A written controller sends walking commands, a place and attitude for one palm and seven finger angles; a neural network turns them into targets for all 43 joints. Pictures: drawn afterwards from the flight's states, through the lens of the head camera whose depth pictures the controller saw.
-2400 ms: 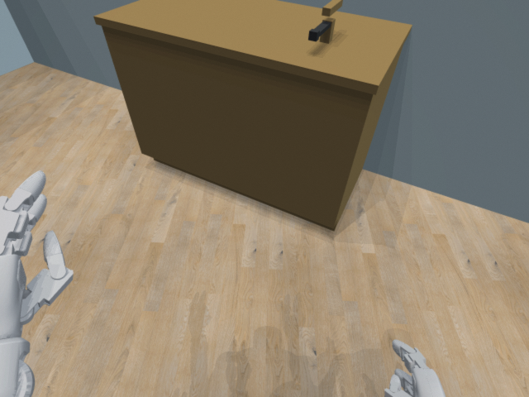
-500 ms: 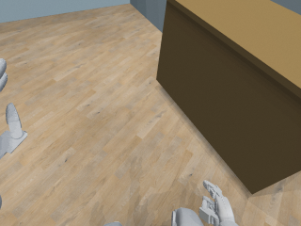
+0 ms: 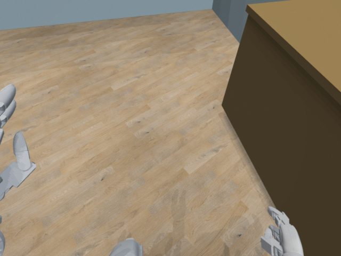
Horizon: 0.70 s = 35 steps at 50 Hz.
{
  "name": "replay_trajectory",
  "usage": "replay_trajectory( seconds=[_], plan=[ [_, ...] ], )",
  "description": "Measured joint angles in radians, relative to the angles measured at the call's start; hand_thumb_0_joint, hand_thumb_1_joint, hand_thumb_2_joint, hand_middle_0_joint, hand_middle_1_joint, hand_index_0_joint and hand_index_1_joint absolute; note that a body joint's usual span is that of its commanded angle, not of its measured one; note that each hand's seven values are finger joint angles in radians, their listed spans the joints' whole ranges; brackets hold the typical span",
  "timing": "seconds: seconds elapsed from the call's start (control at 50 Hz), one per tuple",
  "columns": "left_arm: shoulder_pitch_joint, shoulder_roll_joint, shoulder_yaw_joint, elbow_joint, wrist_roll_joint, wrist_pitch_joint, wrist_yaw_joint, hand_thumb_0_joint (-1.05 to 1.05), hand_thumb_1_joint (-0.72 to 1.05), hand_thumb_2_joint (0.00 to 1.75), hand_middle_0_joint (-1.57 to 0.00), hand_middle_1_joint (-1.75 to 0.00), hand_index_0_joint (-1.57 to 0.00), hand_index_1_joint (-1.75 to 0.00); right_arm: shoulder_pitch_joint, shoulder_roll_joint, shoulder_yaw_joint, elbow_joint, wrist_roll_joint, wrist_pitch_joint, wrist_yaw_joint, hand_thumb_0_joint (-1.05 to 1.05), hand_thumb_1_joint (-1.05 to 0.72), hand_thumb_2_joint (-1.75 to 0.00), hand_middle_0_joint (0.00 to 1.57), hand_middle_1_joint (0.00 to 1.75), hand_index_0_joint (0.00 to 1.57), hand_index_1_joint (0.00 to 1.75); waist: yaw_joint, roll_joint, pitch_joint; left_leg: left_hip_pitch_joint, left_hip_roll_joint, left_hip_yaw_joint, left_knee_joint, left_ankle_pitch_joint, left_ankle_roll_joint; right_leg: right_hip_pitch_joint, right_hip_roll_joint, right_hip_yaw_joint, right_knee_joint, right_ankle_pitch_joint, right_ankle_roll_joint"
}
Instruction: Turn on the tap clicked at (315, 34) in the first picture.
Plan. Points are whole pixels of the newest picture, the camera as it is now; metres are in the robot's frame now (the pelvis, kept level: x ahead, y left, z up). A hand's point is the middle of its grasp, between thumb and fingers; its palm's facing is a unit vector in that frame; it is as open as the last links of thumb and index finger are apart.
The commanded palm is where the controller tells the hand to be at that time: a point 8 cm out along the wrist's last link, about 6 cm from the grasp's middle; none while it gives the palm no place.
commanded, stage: turn to face it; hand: left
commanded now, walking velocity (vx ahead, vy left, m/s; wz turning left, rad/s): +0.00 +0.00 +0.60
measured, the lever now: out of the picture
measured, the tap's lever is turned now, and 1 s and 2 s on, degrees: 0 0 0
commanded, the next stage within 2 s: none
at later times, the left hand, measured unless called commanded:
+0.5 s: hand (46, 147) +0.25 +0.21 +0.19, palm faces +0.50 -0.74 -0.44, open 7.4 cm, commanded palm +0.21 +0.24 +0.18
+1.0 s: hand (92, 145) +0.27 +0.15 +0.17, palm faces +0.18 -0.90 -0.40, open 7.4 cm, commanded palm +0.23 +0.19 +0.18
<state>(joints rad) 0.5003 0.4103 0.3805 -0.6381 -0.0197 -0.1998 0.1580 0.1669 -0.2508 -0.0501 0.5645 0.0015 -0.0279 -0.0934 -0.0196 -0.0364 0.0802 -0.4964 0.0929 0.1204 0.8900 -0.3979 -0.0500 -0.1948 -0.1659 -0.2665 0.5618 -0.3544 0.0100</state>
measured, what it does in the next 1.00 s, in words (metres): steps on the spot, turning right: left foot, then right foot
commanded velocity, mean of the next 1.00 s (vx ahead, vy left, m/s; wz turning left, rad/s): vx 0.00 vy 0.00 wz -0.52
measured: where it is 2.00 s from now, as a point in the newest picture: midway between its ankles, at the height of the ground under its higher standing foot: outside the picture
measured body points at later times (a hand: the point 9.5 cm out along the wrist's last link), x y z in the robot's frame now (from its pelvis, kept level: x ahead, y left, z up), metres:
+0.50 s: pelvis +0.05 -0.04 -0.01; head +0.06 -0.07 +0.43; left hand +0.22 +0.25 +0.21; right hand +0.25 -0.22 -0.11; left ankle +0.06 +0.12 -0.71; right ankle +0.08 -0.10 -0.74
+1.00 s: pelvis +0.00 -0.03 +0.00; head +0.02 -0.03 +0.45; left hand +0.26 +0.20 +0.19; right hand +0.10 -0.32 -0.08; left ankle +0.01 +0.10 -0.73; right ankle +0.08 -0.11 -0.74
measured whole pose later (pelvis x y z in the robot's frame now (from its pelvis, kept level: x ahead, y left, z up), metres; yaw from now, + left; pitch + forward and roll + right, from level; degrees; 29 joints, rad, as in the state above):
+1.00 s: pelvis +0.00 -0.03 +0.00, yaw -16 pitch +3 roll +1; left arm 0.47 0.37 0.37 -0.49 -0.04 -0.19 0.14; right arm 0.21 -0.25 -0.02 0.54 0.02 0.06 -0.02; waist 0.02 -0.03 -0.04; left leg -0.26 0.01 0.04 0.53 -0.43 -0.02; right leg -0.39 0.15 0.12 0.39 -0.03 -0.08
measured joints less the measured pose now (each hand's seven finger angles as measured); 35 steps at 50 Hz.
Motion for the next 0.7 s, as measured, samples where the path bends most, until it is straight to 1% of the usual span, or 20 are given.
replay_trajectory(
  seconds=[0.04,0.08,0.1,0.12,0.14,0.16,0.2,0.24,0.3,0.36,0.42,0.44,0.46,0.48,0.5,0.52,0.56,0.6,0.64,0.7],
  plan=[
    [0.006,0.023,0.034,-0.022,-0.010,-0.011,0.014,0.02,0.88,0.89,-0.21,-0.30,-0.22,-0.31,0.007,-0.003,-0.006,-0.024,0.001,0.004,0.001,0.01,-0.91,-0.90,0.20,0.30,0.20,0.30,0.002,-0.007,-0.004,0.041,-0.009,0.033,-0.132,0.033,0.001,-0.003,-0.017,-0.013,0.026,-0.026,0.012],
    [0.012,0.026,0.057,-0.029,-0.019,-0.014,0.027,0.01,0.88,0.89,-0.21,-0.30,-0.21,-0.31,0.010,-0.009,-0.009,-0.041,0.002,0.008,0.001,0.01,-0.91,-0.90,0.20,0.30,0.20,0.30,0.004,-0.006,-0.014,0.105,-0.036,0.066,-0.271,0.114,0.006,-0.027,-0.041,-0.015,0.107,-0.069,0.028],
    [0.011,0.025,0.066,-0.027,-0.026,-0.015,0.032,0.01,0.88,0.89,-0.21,-0.30,-0.21,-0.31,0.005,-0.009,-0.011,-0.047,0.003,0.008,0.001,0.01,-0.91,-0.90,0.20,0.30,0.20,0.30,0.004,0.000,-0.017,0.126,-0.046,0.069,-0.311,0.211,0.038,-0.058,-0.055,-0.004,0.191,-0.086,0.036],
    [-0.003,0.024,0.067,-0.008,-0.033,-0.017,0.033,0.01,0.88,0.89,-0.21,-0.30,-0.21,-0.31,-0.006,0.005,-0.014,-0.041,0.005,0.007,0.001,0.01,-0.91,-0.90,0.20,0.30,0.20,0.30,0.001,-0.003,-0.011,0.116,-0.051,0.065,-0.278,0.213,0.065,-0.102,-0.051,0.042,0.305,-0.135,0.049],
    [-0.022,0.020,0.061,0.020,-0.031,-0.017,0.031,0.01,0.88,0.89,-0.21,-0.30,-0.21,-0.31,-0.016,0.023,-0.013,-0.033,0.007,0.004,0.007,0.01,-0.91,-0.90,0.20,0.30,0.20,0.30,0.000,-0.001,-0.003,0.110,-0.049,0.054,-0.246,0.180,0.080,-0.146,-0.022,0.099,0.420,-0.196,0.053],
    [-0.039,0.017,0.054,0.051,-0.027,-0.015,0.024,0.01,0.88,0.89,-0.21,-0.30,-0.21,-0.31,-0.023,0.042,-0.003,-0.022,0.007,0.001,0.016,0.01,-0.91,-0.90,0.20,0.30,0.20,0.30,-0.001,0.002,0.001,0.114,-0.047,0.040,-0.238,0.151,0.085,-0.186,0.010,0.140,0.513,-0.223,0.052],
    [-0.057,0.007,0.034,0.091,-0.020,0.003,0.012,0.01,0.89,0.89,-0.21,-0.30,-0.21,-0.31,-0.024,0.078,0.025,-0.005,0.012,-0.002,0.039,0.01,-0.91,-0.90,0.20,0.30,0.20,0.30,0.001,0.004,0.001,0.128,-0.040,0.014,-0.259,0.136,0.079,-0.245,0.057,0.178,0.593,-0.206,0.050],
    [-0.052,-0.008,0.015,0.082,-0.016,0.027,0.007,0.01,0.89,0.89,-0.20,-0.30,-0.21,-0.31,-0.016,0.109,0.053,0.003,0.014,-0.011,0.055,0.01,-0.91,-0.90,0.20,0.30,0.20,0.30,0.014,0.000,0.001,0.150,-0.031,0.000,-0.295,0.154,0.061,-0.272,0.077,0.184,0.550,-0.141,0.046],
    [-0.018,-0.031,-0.012,0.020,-0.017,0.034,0.006,0.02,0.89,0.89,-0.20,-0.30,-0.21,-0.31,0.003,0.138,0.088,0.007,0.010,-0.041,0.065,0.01,-0.91,-0.90,0.20,0.30,0.21,0.30,0.042,0.002,-0.002,0.182,-0.018,-0.004,-0.338,0.171,0.046,-0.261,0.095,0.178,0.388,-0.061,0.041],
    [-0.004,-0.036,-0.019,-0.006,-0.012,0.018,0.006,0.02,0.89,0.89,-0.21,-0.30,-0.21,-0.31,0.017,0.147,0.109,0.011,0.005,-0.069,0.063,0.01,-0.91,-0.90,0.21,0.30,0.21,0.30,0.072,0.027,-0.016,0.203,0.004,0.002,-0.350,0.169,0.027,-0.211,0.118,0.161,0.233,-0.035,0.042],
    [-0.035,-0.028,0.001,0.046,-0.005,0.004,0.004,0.02,0.88,0.90,-0.21,-0.30,-0.21,-0.31,0.018,0.139,0.112,0.013,0.003,-0.080,0.064,0.01,-0.90,-0.90,0.21,0.30,0.21,0.30,0.096,0.063,-0.035,0.197,0.033,0.016,-0.297,0.136,0.001,-0.132,0.142,0.143,0.084,0.027,0.044],
    [-0.055,-0.032,0.006,0.078,-0.001,0.003,0.003,0.02,0.88,0.90,-0.21,-0.30,-0.21,-0.31,0.012,0.130,0.109,0.015,0.004,-0.079,0.064,0.01,-0.90,-0.90,0.21,0.30,0.21,0.30,0.102,0.083,-0.039,0.188,0.050,0.019,-0.262,0.116,-0.008,-0.123,0.157,0.140,0.061,0.075,0.009],
    [-0.079,-0.043,0.003,0.115,0.004,0.006,0.001,0.01,0.89,0.90,-0.21,-0.30,-0.21,-0.31,0.004,0.117,0.103,0.021,0.005,-0.075,0.064,0.01,-0.90,-0.90,0.21,0.30,0.21,0.30,0.100,0.107,-0.042,0.171,0.063,0.010,-0.216,0.070,-0.008,-0.128,0.173,0.138,0.072,0.079,-0.033],
    [-0.102,-0.055,-0.004,0.151,0.005,0.012,-0.002,0.01,0.89,0.90,-0.20,-0.30,-0.21,-0.31,-0.005,0.104,0.097,0.031,0.004,-0.069,0.062,0.01,-0.90,-0.90,0.21,0.30,0.21,0.30,0.095,0.117,-0.047,0.144,0.053,-0.012,-0.147,-0.005,-0.008,-0.137,0.178,0.139,0.085,0.069,-0.065],
    [-0.124,-0.068,-0.013,0.186,0.003,0.020,-0.005,0.01,0.89,0.90,-0.20,-0.30,-0.21,-0.31,-0.013,0.091,0.090,0.043,0.004,-0.062,0.060,0.01,-0.90,-0.90,0.21,0.30,0.21,0.30,0.091,0.118,-0.050,0.113,0.031,-0.038,-0.058,-0.052,-0.010,-0.142,0.179,0.145,0.087,0.062,-0.085],
    [-0.139,-0.082,-0.022,0.218,0.000,0.027,-0.008,0.01,0.89,0.90,-0.20,-0.30,-0.21,-0.31,-0.020,0.078,0.084,0.052,0.005,-0.053,0.060,0.01,-0.90,-0.90,0.21,0.30,0.21,0.30,0.090,0.112,-0.053,0.086,0.009,-0.055,0.033,-0.070,-0.014,-0.144,0.180,0.158,0.077,0.064,-0.095],
    [-0.136,-0.102,-0.035,0.258,-0.007,0.038,-0.010,0.01,0.89,0.90,-0.20,-0.30,-0.21,-0.31,-0.033,0.054,0.074,0.057,0.007,-0.032,0.057,0.01,-0.91,-0.90,0.21,0.30,0.21,0.30,0.076,0.095,-0.052,0.043,-0.024,-0.073,0.185,-0.049,-0.025,-0.142,0.185,0.187,0.039,0.092,-0.100],
    [-0.108,-0.107,-0.049,0.265,-0.011,0.040,-0.014,0.01,0.89,0.90,-0.20,-0.30,-0.21,-0.31,-0.038,0.033,0.064,0.045,0.008,-0.015,0.053,0.01,-0.91,-0.90,0.21,0.30,0.21,0.30,0.049,0.077,-0.048,0.017,-0.040,-0.085,0.267,-0.017,-0.033,-0.135,0.193,0.208,-0.004,0.124,-0.106],
    [-0.078,-0.097,-0.065,0.239,-0.015,0.036,-0.019,0.02,0.89,0.90,-0.20,-0.30,-0.21,-0.31,-0.033,0.013,0.050,0.031,0.009,-0.003,0.049,0.01,-0.91,-0.90,0.20,0.30,0.21,0.30,0.027,0.059,-0.042,0.009,-0.044,-0.095,0.282,0.007,-0.035,-0.132,0.205,0.222,-0.039,0.151,-0.112],
    [-0.033,-0.063,-0.064,0.160,-0.022,0.015,-0.023,0.02,0.88,0.89,-0.21,-0.30,-0.21,-0.31,-0.020,-0.016,0.024,0.019,0.006,0.006,0.048,0.01,-0.91,-0.90,0.20,0.30,0.20,0.30,0.015,0.035,-0.038,0.020,-0.047,-0.111,0.215,0.011,-0.032,-0.138,0.229,0.248,-0.083,0.188,-0.120]
  ],
)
